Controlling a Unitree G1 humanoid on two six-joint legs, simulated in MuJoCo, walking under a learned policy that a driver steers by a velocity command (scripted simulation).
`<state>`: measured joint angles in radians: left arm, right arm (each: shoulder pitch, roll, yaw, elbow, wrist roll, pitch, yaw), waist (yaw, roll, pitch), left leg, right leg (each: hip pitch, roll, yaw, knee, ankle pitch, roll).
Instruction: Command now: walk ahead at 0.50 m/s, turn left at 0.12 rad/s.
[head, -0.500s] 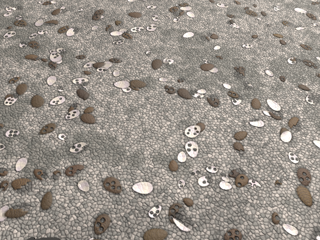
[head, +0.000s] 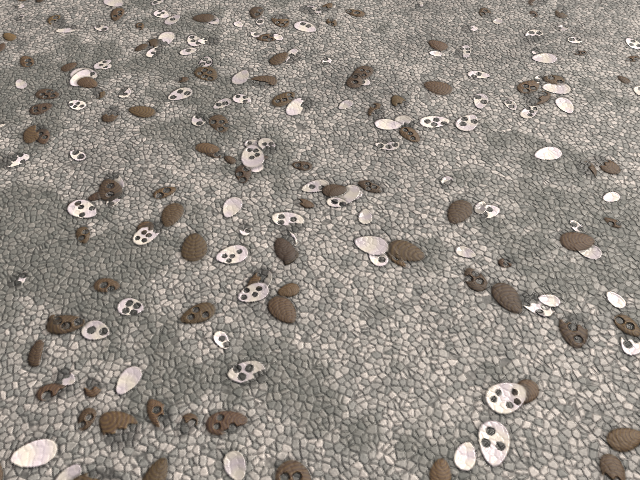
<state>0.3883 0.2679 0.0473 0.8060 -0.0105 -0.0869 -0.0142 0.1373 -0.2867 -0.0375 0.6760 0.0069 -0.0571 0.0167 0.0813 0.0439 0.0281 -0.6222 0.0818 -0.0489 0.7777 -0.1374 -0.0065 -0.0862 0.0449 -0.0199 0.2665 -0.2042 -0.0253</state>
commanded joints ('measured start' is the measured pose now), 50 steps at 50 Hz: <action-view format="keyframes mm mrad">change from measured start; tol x32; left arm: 1 -29 187 43 -51 -11 -9 5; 50 -101 194 67 -172 -6 30 26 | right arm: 1 -99 -36 -2 -81 6 -22 11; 11 317 -217 -77 -10 -14 -15 -3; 50 -97 -63 -20 -27 -21 -41 -14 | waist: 1 -4 -121 9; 11 -211 197 -401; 31 -163 -17 81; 38 6 -240 -422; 50 -45 -109 -14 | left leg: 1 61 -22 33 -148 141 -4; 7 213 -64 51 -287 67 70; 10 1035 277 -420 -311 -67 269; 17 452 171 -135 -635 -29 207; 30 696 202 192 -621 283 163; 35 726 179 268 -196 911 101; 36 565 140 282 47 776 62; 38 -97 -142 27 624 -479 -17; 50 87 -38 9 -94 145 -75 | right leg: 1 -32 -240 137 -115 235 -170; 8 39 -244 105 159 551 -95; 12 -683 -72 157 1006 -317 9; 25 -581 -160 84 522 280 34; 35 -284 10 -105 334 22 -112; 38 541 -397 876 84 -97 -442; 50 -193 -119 240 -21 279 -207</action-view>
